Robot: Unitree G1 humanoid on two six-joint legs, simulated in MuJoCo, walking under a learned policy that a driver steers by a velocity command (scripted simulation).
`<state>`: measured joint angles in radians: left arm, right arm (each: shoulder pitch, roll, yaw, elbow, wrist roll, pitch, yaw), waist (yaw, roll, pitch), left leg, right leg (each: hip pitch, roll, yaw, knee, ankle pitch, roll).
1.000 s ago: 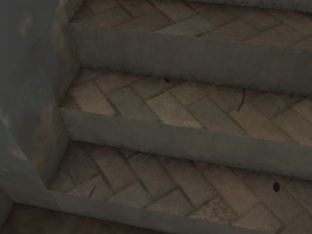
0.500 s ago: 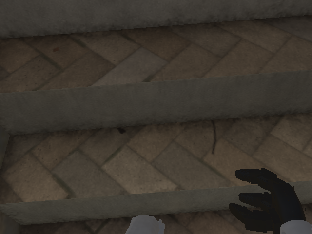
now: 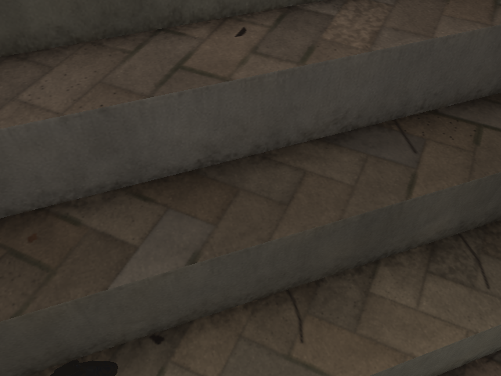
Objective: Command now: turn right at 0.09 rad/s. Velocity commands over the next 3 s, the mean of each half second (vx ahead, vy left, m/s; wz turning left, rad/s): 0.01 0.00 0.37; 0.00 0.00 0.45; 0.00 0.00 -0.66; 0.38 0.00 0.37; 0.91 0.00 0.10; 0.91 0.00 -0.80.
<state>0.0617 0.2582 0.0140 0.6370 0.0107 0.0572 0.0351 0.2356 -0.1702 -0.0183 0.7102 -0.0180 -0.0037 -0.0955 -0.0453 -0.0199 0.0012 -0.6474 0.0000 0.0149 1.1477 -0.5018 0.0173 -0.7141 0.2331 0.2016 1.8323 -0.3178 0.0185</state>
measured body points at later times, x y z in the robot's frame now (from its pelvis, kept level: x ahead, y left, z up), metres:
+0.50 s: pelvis -0.05 -0.11 -0.14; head -0.03 -0.13 +0.31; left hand -0.01 +0.15 -0.26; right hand +0.17 -0.30 -0.23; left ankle -0.07 +0.02 -0.52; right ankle -0.07 -0.23 -0.86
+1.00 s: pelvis -0.13 -0.08 -0.13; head -0.12 -0.07 +0.32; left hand -0.16 +0.20 -0.25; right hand +0.13 -0.17 -0.22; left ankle -0.19 +0.01 -0.86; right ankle -0.13 -0.23 -0.77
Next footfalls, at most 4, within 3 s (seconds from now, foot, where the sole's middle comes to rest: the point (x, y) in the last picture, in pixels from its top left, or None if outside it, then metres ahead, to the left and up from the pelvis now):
0.38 right None -0.03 -0.23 -0.90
0.84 left None -0.15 0.03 -0.90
1.28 right None -0.13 -0.22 -0.90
1.80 left None -0.20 -0.05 -0.90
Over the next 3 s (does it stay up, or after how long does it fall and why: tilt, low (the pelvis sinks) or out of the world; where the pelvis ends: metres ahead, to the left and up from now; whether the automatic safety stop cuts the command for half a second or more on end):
stays up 0.13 0.10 0.07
